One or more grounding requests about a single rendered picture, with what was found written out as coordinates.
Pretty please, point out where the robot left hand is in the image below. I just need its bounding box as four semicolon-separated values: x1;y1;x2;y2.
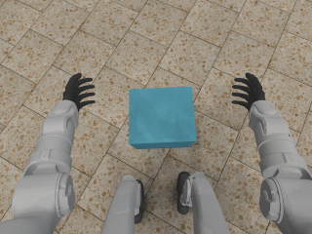
62;72;95;112

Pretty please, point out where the right robot forearm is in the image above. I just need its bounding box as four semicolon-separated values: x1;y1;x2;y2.
249;99;312;180

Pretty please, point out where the right robot upper arm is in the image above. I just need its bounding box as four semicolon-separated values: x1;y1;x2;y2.
259;176;312;234

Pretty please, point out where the robot right hand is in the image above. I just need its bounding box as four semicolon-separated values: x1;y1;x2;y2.
231;72;266;112

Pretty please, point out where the left robot forearm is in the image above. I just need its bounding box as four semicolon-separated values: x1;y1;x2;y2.
11;99;79;216

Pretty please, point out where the robot thigh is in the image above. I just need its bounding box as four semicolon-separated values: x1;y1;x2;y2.
100;180;141;234
184;176;230;234

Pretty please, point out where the left robot thigh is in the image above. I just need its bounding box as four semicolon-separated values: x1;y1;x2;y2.
100;180;141;234

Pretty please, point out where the carton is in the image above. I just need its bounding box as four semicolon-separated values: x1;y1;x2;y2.
129;86;197;149

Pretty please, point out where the left robot upper arm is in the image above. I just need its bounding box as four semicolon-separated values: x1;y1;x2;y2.
0;172;75;234

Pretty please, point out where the right robot thigh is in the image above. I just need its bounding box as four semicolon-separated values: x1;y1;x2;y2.
184;176;230;234

